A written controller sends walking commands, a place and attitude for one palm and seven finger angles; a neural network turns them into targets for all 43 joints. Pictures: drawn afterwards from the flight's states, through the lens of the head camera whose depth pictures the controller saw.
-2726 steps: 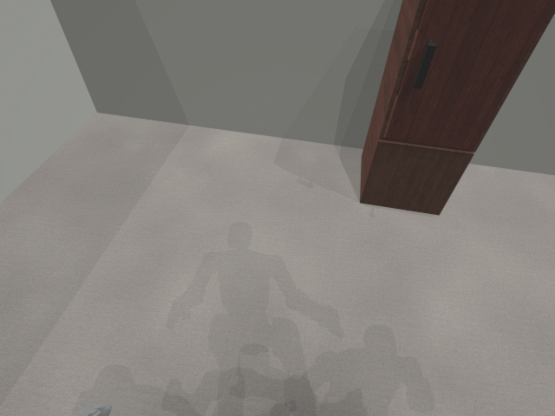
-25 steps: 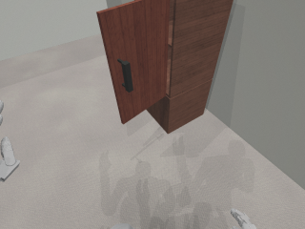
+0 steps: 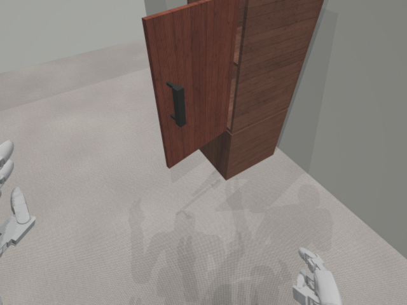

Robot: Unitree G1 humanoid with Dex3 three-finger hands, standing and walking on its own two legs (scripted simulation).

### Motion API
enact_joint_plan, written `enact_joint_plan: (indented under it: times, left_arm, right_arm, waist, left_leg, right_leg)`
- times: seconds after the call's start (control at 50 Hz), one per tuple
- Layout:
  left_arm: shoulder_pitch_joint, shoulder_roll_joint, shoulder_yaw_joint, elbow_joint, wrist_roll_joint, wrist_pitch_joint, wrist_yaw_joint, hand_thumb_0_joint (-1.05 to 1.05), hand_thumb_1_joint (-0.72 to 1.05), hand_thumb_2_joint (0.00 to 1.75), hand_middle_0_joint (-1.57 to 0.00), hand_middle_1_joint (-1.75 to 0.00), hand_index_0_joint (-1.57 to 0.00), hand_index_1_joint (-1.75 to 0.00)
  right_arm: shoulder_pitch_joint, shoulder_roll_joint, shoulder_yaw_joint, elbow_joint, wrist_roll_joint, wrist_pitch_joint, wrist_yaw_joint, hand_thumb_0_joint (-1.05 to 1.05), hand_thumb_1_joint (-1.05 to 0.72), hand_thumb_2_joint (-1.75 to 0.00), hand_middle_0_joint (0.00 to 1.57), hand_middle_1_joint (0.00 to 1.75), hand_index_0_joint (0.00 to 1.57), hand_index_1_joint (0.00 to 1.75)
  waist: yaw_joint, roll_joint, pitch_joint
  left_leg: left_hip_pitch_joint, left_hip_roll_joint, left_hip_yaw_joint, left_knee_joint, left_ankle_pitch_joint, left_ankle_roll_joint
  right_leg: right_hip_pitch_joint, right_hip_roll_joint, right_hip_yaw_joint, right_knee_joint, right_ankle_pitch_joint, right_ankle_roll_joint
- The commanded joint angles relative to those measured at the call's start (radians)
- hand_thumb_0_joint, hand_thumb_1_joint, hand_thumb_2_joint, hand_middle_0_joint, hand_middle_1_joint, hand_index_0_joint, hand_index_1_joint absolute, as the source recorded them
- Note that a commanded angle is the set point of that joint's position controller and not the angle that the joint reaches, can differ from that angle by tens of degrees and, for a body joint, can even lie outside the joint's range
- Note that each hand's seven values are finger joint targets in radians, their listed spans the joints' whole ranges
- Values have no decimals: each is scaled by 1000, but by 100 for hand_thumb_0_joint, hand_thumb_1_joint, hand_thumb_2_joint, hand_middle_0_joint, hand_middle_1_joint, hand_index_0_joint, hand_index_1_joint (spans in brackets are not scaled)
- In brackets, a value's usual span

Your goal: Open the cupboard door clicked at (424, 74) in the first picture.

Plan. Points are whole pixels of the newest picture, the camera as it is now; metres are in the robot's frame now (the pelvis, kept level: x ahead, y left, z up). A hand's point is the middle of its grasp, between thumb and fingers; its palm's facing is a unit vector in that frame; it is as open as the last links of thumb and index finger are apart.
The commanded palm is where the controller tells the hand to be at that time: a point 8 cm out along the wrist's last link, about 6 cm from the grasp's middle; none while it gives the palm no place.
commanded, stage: stop stepping back and stand still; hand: left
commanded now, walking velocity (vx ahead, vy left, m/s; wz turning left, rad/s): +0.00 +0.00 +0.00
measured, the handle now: (175, 104) +0.70 +0.15 -0.02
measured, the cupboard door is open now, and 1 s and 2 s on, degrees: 100 100 100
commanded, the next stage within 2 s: let the arm hang, fingers relaxed in 0.40 s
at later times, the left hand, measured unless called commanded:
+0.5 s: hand (19, 217) +0.20 +0.29 +0.15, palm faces +0.40 -0.79 -0.47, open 7.4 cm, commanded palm none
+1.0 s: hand out of the picture -0.02 +0.20 -0.17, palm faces +0.04 -0.97 -0.23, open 7.2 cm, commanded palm none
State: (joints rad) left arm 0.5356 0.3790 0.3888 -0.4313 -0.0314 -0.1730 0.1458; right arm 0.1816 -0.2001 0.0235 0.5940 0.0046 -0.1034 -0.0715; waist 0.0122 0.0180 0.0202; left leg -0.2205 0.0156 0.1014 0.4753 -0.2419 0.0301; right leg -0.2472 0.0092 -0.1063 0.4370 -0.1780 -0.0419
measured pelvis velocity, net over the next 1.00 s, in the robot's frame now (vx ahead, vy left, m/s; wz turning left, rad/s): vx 0.00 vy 0.00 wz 0.04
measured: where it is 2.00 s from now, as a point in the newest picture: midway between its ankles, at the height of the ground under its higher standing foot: outside the picture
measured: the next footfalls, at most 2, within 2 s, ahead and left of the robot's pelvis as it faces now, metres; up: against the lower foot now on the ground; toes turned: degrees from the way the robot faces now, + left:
none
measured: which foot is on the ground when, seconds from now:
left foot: down 0.00-1.00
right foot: down 0.00-1.00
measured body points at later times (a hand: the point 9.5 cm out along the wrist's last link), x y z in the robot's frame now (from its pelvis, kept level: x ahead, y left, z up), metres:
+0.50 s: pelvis +0.00 +0.02 +0.00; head +0.02 +0.03 +0.45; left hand +0.18 +0.33 +0.17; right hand +0.17 -0.22 -0.08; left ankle +0.01 +0.10 -0.74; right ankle +0.04 -0.09 -0.74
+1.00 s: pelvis +0.00 +0.00 +0.00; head +0.03 +0.01 +0.45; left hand -0.02 +0.25 -0.15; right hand +0.02 -0.26 -0.15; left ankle +0.01 +0.10 -0.74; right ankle +0.04 -0.09 -0.74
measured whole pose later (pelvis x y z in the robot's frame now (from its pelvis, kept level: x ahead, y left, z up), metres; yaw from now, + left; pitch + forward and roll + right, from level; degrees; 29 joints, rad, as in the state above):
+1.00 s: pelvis +0.00 +0.00 +0.00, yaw +2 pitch -1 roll +0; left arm 0.29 0.23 0.00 1.06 0.01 0.02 0.00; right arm 0.25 -0.25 0.00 1.07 -0.01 0.03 0.00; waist 0.01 0.00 0.08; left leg -0.21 -0.01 0.07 0.43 -0.21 0.04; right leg -0.23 0.01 -0.09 0.41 -0.17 -0.04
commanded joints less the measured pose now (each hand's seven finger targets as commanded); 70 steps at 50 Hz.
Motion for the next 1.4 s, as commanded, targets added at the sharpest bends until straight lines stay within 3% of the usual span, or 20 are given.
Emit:
enact_joint_plan:
  times: [0.0,0.1,0.26,0.46,0.48,0.5,0.52,0.54,0.56,0.6,0.64,0.66,0.7,0.74,0.78,0.84,0.96,1.1,1.26,1.38]
  left_arm:
    - [-37,202,143,-227,1,-54,24,0,90,90,-20,-30,-20,-30]
    - [-43,198,143,-247,1,-54,24,0,90,90,-20,-30,-20,-30]
    - [-13,180,132,-209,0,-57,21,0,90,90,-20,-30,-20,-30]
    - [0,195,146,-235,-1,-70,22,0,90,90,-20,-30,-20,-30]
    - [-87,28,-286,565,75,59,-124,0,90,90,-20,-30,-20,-30]
    - [-99,11,-257,589,61,144,-139,0,90,90,-20,-30,-20,-30]
    - [-101,-3,-263,571,55,169,-141,0,90,90,-20,-30,-20,-30]
    - [-137,-16,-267,605,59,170,-140,0,90,90,-20,-30,-20,-30]
    - [-165,3,-270,652,65,165,-139,0,90,90,-20,-30,-20,-30]
    - [-190,26,-281,760,69,164,-139,0,90,90,-20,-30,-20,-30]
    - [-230,60,-289,880,74,162,-140,0,90,90,-20,-30,-20,-30]
    - [-256,70,-301,935,72,163,-139,0,90,90,-20,-30,-20,-30]
    - [-311,67,-325,1037,63,167,-139,0,90,90,-20,-30,-20,-30]
    - [-325,55,-341,1124,55,165,-138,0,90,90,-20,-30,-20,-30]
    - [-301,48,-349,1210,52,162,-134,0,90,90,-20,-30,-20,-30]
    - [-275,22,-351,1317,46,155,-130,0,90,90,-20,-30,-20,-30]
    - [-290,15,-359,1444,42,151,-127,0,90,90,-20,-30,-20,-30]
    - [-307,19,-360,1510,42,152,-123,0,90,90,-20,-30,-20,-30]
    - [-333,27,-354,1519,43,149,-119,0,90,90,-20,-30,-20,-30]
    - [-363,28,-351,1515,43,144,-117,0,90,90,-20,-30,-20,-30]
  right_arm:
    - [-65,-130,-49,-150,-7,-43,-15,0,-90,-90,20,30,20,30]
    - [-64,-128,-47,-155,-9,-41,-18,0,-90,-90,20,30,20,30]
    - [-62,-135,-55,-147,-6,-45,-17,0,-90,-90,20,30,20,30]
    - [-67,-136,-62,-151,-7,-41,-19,0,-90,-90,20,30,20,30]
    - [-98,-320,-108,106,1,-88,76,0,-90,-90,20,30,20,30]
    - [-11,-265,-104,102,5,-14,79,0,-90,-90,20,30,20,30]
    - [-8,-265,-98,80,5,6,76,0,-90,-90,20,30,20,30]
    - [-14,-252,-91,92,-7,16,75,0,-90,-90,20,30,20,30]
    - [-12,-249,-87,91,-15,24,73,0,-90,-90,20,30,20,30]
    - [-31,-268,-78,108,-25,34,70,0,-90,-90,20,30,20,30]
    - [-40,-267,-78,139,-25,46,70,0,-90,-90,20,30,20,30]
    - [-39,-260,-75,155,-23,57,73,0,-90,-90,20,30,20,30]
    - [-29,-231,-62,201,-26,76,74,0,-90,-90,20,30,20,30]
    - [-26,-222,-53,245,-28,83,73,0,-90,-90,20,30,20,30]
    - [-25,-212,-48,279,-25,85,70,0,-90,-90,20,30,20,30]
    - [-4,-188,-45,334,-22,89,63,0,-90,-90,20,30,20,30]
    - [59,-179,-49,423,-18,100,57,0,-90,-90,20,30,20,30]
    - [79,-173,-48,483,-20,101,54,0,-90,-90,20,30,20,30]
    - [62,-177,-48,504,-22,96,55,0,-90,-90,20,30,20,30]
    - [43,-174,-48,511,-24,92,55,0,-90,-90,20,30,20,30]
  waist:
    - [-11,26,-95]
    - [-11,79,-98]
    - [-10,39,-94]
    - [-11,59,-99]
    - [-56,65,26]
    - [-45,69,-65]
    - [-44,120,-63]
    - [-39,96,-87]
    - [-32,7,-99]
    - [-13,-111,-111]
    - [-2,-205,-112]
    - [-12,-193,-96]
    - [-30,-109,-42]
    - [-31,26,-29]
    - [-15,68,-53]
    - [-13,117,-77]
    - [-21,13,-12]
    - [-20,-41,25]
    - [-14,-51,30]
    - [-16,-20,28]
  left_leg:
    - [-68,84,-148,-140,37,-4]
    - [-76,92,-157,-167,51,-8]
    - [-82,92,-158,-168,69,-23]
    - [-80,86,-156,-159,83,-28]
    - [-149,116,-197,3,272,8]
    - [-63,119,-179,-27,370,-16]
    - [-67,144,-191,-46,353,-6]
    - [-123,167,-244,-68,281,31]
    - [-106,174,-271,-75,307,51]
    - [-117,175,-281,-67,279,65]
    - [-106,113,-234,-32,203,46]
    - [-85,74,-205,-19,132,33]
    - [-29,43,-172,-27,48,22]
    - [-8,61,-187,-88,28,21]
    - [-25,81,-200,-126,30,23]
    - [-4,77,-182,-138,15,14]
    - [16,86,-176,-156,-1,13]
    - [31,87,-162,-175,17,13]
    - [38,91,-163,-194,55,13]
    - [47,95,-163,-203,101,8]
  right_leg:
    - [119,-84,154,-72,38,30]
    - [142,-69,131,-46,66,32]
    - [154,-72,115,-42,92,33]
    - [158,-75,116,-38,109,30]
    - [-35,-132,81,92,170,14]
    - [-42,-111,115,78,74,5]
    - [-66,-88,94,117,-53,13]
    - [-55,-67,94,174,-135,13]
    - [-43,-60,115,188,-138,7]
    - [13,-70,134,152,-85,3]
    - [54,-111,181,66,45,-14]
    - [24,-142,212,24,34,-34]
    - [-54,-166,244,-36,-50,-51]
    - [-55,-139,228,-48,-112,-42]
    - [25,-122,206,-47,-62,-27]
    - [71,-130,201,-82,-45,-31]
    - [46,-132,191,-149,-96,-33]
    - [41,-136,186,-173,-110,-27]
    - [60,-130,184,-169,-64,-20]
    - [86,-134,182,-164,7,-18]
